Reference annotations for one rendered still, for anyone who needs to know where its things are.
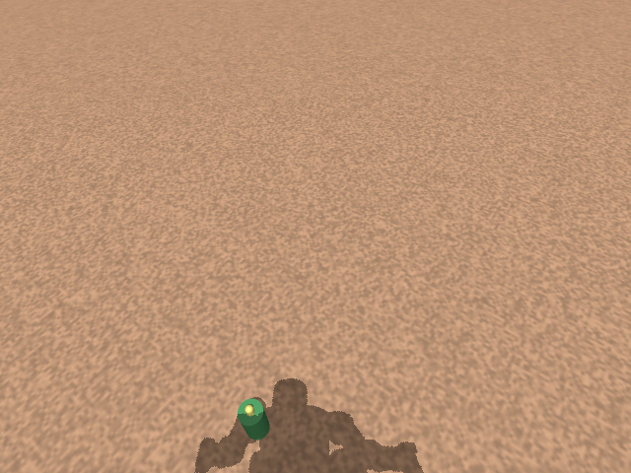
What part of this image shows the bottle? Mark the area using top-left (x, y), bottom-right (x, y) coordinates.
top-left (238, 398), bottom-right (269, 440)

